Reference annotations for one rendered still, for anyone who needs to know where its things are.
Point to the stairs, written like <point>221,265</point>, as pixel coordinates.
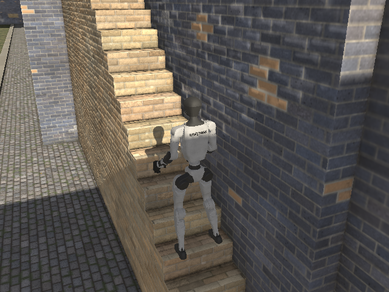
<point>125,108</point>

